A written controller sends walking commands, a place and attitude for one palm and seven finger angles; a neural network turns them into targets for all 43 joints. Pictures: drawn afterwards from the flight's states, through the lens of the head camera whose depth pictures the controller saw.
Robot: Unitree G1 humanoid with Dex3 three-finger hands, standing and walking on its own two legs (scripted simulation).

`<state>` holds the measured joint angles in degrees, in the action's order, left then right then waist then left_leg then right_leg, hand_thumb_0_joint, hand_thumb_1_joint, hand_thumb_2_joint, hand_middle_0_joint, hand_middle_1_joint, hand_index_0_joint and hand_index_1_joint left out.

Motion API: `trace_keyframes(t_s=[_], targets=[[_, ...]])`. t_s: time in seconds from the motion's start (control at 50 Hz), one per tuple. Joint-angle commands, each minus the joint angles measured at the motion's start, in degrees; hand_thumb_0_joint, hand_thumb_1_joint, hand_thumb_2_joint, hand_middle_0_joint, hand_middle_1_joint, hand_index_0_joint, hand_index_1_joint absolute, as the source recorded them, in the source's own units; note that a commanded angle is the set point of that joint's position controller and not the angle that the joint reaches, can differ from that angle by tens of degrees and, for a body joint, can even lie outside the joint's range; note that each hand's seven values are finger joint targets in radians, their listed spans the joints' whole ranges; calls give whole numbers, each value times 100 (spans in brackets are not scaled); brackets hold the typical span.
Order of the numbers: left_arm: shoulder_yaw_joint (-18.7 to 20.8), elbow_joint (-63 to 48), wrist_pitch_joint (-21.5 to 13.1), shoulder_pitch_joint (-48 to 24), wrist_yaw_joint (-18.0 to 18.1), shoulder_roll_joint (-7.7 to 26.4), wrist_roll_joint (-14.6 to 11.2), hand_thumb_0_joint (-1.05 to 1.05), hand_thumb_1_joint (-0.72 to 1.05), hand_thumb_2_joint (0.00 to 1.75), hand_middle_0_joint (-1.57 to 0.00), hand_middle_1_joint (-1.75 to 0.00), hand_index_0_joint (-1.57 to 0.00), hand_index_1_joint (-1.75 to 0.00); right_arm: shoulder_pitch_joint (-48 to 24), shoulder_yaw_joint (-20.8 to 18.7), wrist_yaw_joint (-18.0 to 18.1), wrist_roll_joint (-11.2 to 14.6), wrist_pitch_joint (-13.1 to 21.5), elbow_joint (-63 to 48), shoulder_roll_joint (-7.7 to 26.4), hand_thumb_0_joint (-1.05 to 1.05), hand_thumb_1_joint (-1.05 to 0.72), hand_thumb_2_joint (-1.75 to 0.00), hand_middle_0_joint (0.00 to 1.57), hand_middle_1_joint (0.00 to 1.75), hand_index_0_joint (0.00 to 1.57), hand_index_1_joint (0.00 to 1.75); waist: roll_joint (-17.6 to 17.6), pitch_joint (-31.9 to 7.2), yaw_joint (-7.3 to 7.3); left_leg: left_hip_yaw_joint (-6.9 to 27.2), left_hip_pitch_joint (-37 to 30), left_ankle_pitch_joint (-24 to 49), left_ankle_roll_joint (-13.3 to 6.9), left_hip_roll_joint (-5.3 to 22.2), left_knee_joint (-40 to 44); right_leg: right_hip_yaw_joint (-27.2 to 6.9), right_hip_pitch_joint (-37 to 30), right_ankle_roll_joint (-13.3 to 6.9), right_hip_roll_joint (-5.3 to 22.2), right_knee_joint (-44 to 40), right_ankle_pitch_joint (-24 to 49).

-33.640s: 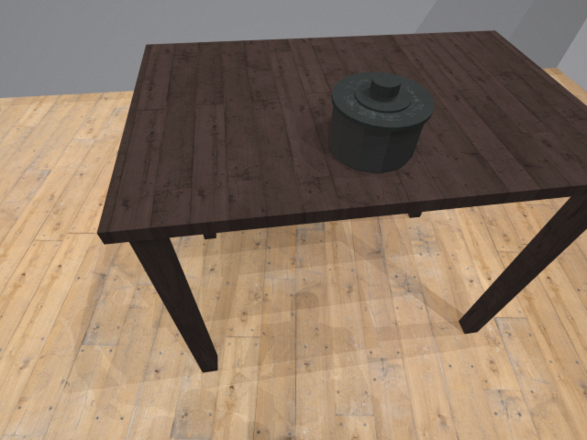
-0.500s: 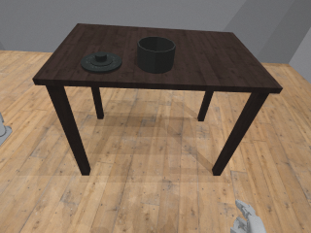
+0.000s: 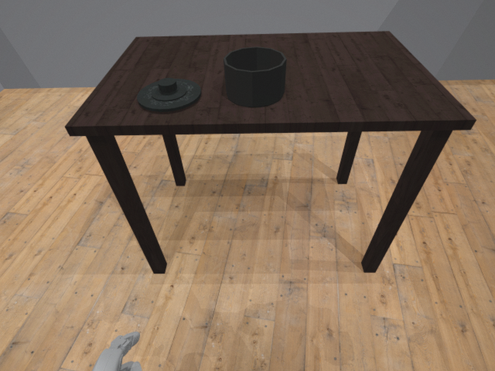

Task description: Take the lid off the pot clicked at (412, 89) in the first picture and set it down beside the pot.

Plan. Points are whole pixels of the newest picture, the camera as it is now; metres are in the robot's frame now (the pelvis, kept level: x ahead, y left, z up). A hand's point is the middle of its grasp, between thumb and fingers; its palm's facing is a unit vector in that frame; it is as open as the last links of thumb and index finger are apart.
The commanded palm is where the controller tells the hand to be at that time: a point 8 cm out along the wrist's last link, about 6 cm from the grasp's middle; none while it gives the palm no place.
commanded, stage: stop stepping back and stand still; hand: left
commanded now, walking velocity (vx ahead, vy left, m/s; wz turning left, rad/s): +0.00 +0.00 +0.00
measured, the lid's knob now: (167, 85) +0.82 +0.22 +0.10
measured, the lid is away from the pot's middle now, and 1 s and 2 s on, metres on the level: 0.24 0.24 0.24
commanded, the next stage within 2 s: let the arm hang, fingers relaxed in 0.62 s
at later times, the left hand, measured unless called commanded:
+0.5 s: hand out of the picture +0.05 +0.19 -0.15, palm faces +0.01 -0.98 -0.18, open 7.4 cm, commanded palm none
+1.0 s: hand out of the picture +0.08 +0.20 -0.14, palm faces -0.01 -0.98 -0.20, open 7.3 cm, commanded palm none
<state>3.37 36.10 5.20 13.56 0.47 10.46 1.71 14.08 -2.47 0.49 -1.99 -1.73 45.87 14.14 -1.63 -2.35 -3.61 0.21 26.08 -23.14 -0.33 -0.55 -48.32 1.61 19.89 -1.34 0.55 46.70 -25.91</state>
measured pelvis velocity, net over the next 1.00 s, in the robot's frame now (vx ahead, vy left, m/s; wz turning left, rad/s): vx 0.05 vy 0.03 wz -0.03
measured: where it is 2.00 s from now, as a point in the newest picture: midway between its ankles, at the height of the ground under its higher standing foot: outside the picture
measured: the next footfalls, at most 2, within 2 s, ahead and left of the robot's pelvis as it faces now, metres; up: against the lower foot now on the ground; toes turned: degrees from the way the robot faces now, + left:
none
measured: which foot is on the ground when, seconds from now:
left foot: down 0.00-1.00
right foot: down 0.00-1.00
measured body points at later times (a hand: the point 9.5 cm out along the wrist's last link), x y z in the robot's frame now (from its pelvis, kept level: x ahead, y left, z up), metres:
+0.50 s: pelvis +0.04 +0.02 +0.03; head +0.08 +0.03 +0.48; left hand +0.05 +0.24 -0.13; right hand +0.04 -0.20 -0.12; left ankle +0.03 +0.12 -0.71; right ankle -0.01 -0.10 -0.71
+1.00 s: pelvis +0.05 +0.03 +0.03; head +0.07 +0.03 +0.48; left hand +0.08 +0.25 -0.13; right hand +0.03 -0.19 -0.12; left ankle +0.03 +0.12 -0.71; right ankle -0.01 -0.10 -0.71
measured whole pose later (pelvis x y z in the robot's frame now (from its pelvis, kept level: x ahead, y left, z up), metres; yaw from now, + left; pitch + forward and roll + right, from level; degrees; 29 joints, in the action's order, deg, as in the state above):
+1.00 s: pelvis +0.05 +0.03 +0.03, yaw -2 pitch -1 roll +0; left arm 1.1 62.2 0.5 13.5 2.5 9.4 0.2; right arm 16.5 -2.1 2.6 -0.5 -0.9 62.4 7.0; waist 0.5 3.0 -1.4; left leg -3.7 9.9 -16.2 -2.2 -0.4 -26.6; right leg -0.3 5.1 0.8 0.4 23.5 -17.7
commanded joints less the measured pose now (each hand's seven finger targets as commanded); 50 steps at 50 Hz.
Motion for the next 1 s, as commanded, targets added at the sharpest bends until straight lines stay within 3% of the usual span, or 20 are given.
trace_keyframes(t_s=[0.0, 0.02, 0.04, 0.06, 0.08, 0.1, 0.12, 0.14, 0.16, 0.2, 0.24, 0.28, 0.32, 0.46, 0.52, 0.56, 0.82, 0.84, 0.9, 0.98], targets=[[79, 294, -553, -173, 103, 1183, -21, 0, 90, 90, -20, -30, -20, -30, -236, -213, 16, 63, 107, -252, 385, 0, -90, -90, 20, 30, 20, 30, 458, 939, 172, 94, 677, -336, 16, 221, -1134, -2467, -113, -976, 1583, -3110, 1040], [78, 538, -594, -168, 115, 1105, -28, 0, 90, 90, -20, -30, -20, -30, -48, -195, 19, 87, 136, -108, 303, 0, -90, -90, 20, 30, 20, 30, 350, 574, 127, 52, 384, -373, 2, 291, -834, -2123, -384, -1095, 1504, -2883, 1693], [160, 712, -612, -129, 140, 966, -3, 0, 90, 90, -20, -30, -20, -30, 31, -194, 24, 100, 139, -5, 179, 0, -90, -90, 20, 30, 20, 30, 421, 414, 99, -41, 3, -373, -5, 335, -264, -1759, -436, -1074, 1390, -2755, 2268], [202, 857, -628, 0, 142, 817, -18, 0, 90, 90, -20, -30, -20, -30, 270, -180, 39, 90, 146, 130, 11, 0, -90, -90, 20, 30, 20, 30, 182, 190, 92, -92, -400, -122, -11, 320, 607, -1490, -678, -986, 1270, -2529, 2693], [138, 1080, -631, 113, 128, 828, -84, 0, 90, 90, -20, -30, -20, -30, 544, -134, 43, 113, 170, 327, -92, 0, -90, -90, 20, 30, 20, 30, 88, -5, 59, -103, -973, 714, -37, 287, 1569, -1188, -808, -735, 1057, -2182, 2955], [67, 1254, -622, 352, 100, 670, -145, 0, 90, 90, -20, -30, -20, -30, 690, -100, 64, 124, 236, 450, -30, 0, -90, -90, 20, 30, 20, 30, -369, -232, 149, 434, -1530, 2034, -216, 567, 2149, -812, -667, -378, 625, -1785, 2750], [-5, 1385, -604, 599, 73, 559, -182, 0, 90, 90, -20, -30, -20, -30, 626, -107, 129, 113, 250, 485, 169, 0, -90, -90, 20, 30, 20, 30, -713, -326, 311, 862, -1908, 2655, -470, 1013, 2169, -469, -432, -132, 340, -1733, 2157], [-76, 1462, -566, 623, 81, 431, -150, 0, 90, 90, -20, -30, -20, -30, 669, -142, 176, 108, 201, 478, 391, 0, -90, -90, 20, 30, 20, 30, -303, -99, 305, 1116, -1724, 2388, -663, 1310, 2256, -333, -430, -56, 181, -1895, 1365], [-108, 1648, -559, 619, 74, 411, -169, 0, 90, 90, -20, -30, -20, -30, 596, -122, 215, 141, 204, 606, 327, 0, -90, -90, 20, 30, 20, 30, -443, -78, 332, 888, -1537, 2615, -617, 1129, 2218, -265, -684, 6, 160, -2095, 1637], [-138, 1911, -560, 592, 89, 515, -195, 0, 90, 90, -20, -30, -20, -30, 697, -57, 242, 178, 220, 825, 130, 0, -90, -90, 20, 30, 20, 30, -616, -260, 290, 540, -1789, 3288, -451, 919, 2113, -272, -1018, -30, 260, -2113, 2307], [-186, 2102, -549, 564, 114, 510, -187, 0, 90, 90, -20, -30, -20, -30, 695, -50, 253, 196, 191, 941, 70, 0, -90, -90, 20, 30, 20, 30, -269, -70, 266, 451, -1809, 2913, -378, 856, 2178, -296, -990, -55, 280, -2283, 2272], [-206, 2248, -553, 585, 141, 494, -182, 0, 90, 90, -20, -30, -20, -30, 766, -43, 251, 201, 188, 1056, 29, 0, -90, -90, 20, 30, 20, 30, -76, -66, 248, 327, -1914, 3030, -351, 817, 2158, -286, -1070, -60, 360, -2340, 2561], [-217, 2345, -551, 593, 165, 464, -180, 0, 90, 90, -20, -30, -20, -30, 747, -39, 251, 207, 178, 1145, 5, 0, -90, -90, 20, 30, 20, 30, 93, -50, 253, 298, -1941, 2886, -337, 791, 2201, -275, -1113, -47, 383, -2397, 2528], [-189, 2462, -520, 414, 211, 346, -148, 0, 90, 90, -20, -30, -20, -30, 593, -49, 234, 181, 174, 1356, -88, 0, -90, -90, 20, 30, 20, 30, 94, 503, 265, 313, -1794, 2498, -332, 762, 2493, -301, -953, -36, 385, -2467, 2124], [-166, 2503, -535, 370, 216, 338, -152, 0, 90, 90, -20, -30, -20, -30, 560, -56, 235, 169, 187, 1403, -108, 0, -90, -90, 20, 30, 20, 30, 105, 402, 277, 266, -1870, 2620, -326, 744, 2484, -332, -1053, -33, 406, -2484, 2261], [-154, 2472, -522, 315, 212, 384, -149, 0, 90, 90, -20, -30, -20, -30, 521, -54, 228, 168, 174, 1406, -128, 0, -90, -90, 20, 30, 20, 30, 48, 589, 286, 263, -1747, 2421, -312, 726, 2529, -346, -1003, -49, 413, -2510, 2181], [-131, 2396, -559, 255, 213, 433, -161, 0, 90, 90, -20, -30, -20, -30, 587, -70, 230, 167, 199, 1458, -85, 0, -90, -90, 20, 30, 20, 30, 137, 359, 265, 167, -1965, 2756, -285, 700, 2474, -395, -1158, -35, 449, -2550, 2577], [-139, 2393, -549, 257, 218, 429, -156, 0, 90, 90, -20, -30, -20, -30, 566, -71, 229, 178, 186, 1459, -105, 0, -90, -90, 20, 30, 20, 30, 114, 510, 263, 187, -1924, 2636, -282, 695, 2491, -416, -1055, -48, 438, -2570, 2463], [-136, 2425, -556, 286, 213, 411, -159, 0, 90, 90, -20, -30, -20, -30, 642, -65, 232, 170, 195, 1501, -106, 0, -90, -90, 20, 30, 20, 30, 44, 383, 244, 174, -2021, 2697, -299, 721, 2521, -395, -1104, -35, 423, -2578, 2410], [-154, 2480, -546, 341, 214, 368, -158, 0, 90, 90, -20, -30, -20, -30, 657, -54, 232, 171, 183, 1537, -136, 0, -90, -90, 20, 30, 20, 30, 54, 567, 246, 198, -1953, 2429, -302, 718, 2596, -414, -1002, -37, 400, -2628, 2181]])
